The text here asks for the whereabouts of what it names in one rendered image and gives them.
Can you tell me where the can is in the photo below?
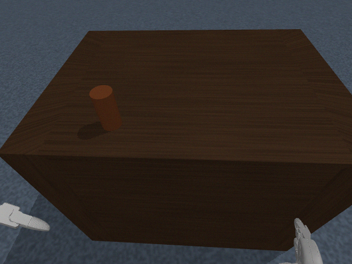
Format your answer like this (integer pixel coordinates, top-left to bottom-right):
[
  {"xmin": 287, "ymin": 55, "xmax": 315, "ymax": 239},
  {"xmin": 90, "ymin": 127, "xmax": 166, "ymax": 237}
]
[{"xmin": 89, "ymin": 85, "xmax": 122, "ymax": 131}]

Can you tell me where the right robot hand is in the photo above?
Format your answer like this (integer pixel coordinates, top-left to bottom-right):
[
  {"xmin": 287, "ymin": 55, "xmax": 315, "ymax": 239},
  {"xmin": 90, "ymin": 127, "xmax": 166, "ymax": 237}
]
[{"xmin": 279, "ymin": 218, "xmax": 323, "ymax": 264}]

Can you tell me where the left robot hand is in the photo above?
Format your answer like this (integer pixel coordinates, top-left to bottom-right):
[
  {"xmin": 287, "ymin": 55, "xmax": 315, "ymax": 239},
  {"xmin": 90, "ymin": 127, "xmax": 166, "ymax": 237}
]
[{"xmin": 0, "ymin": 202, "xmax": 50, "ymax": 231}]

